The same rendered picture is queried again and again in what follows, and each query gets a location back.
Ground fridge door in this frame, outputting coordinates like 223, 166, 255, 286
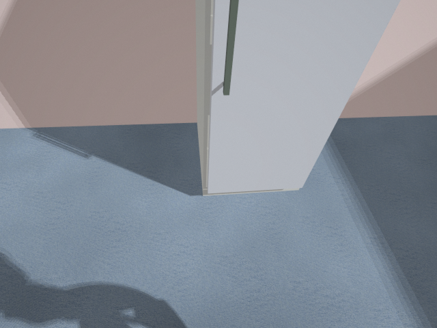
207, 0, 401, 193

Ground handle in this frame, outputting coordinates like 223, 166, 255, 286
223, 0, 239, 95

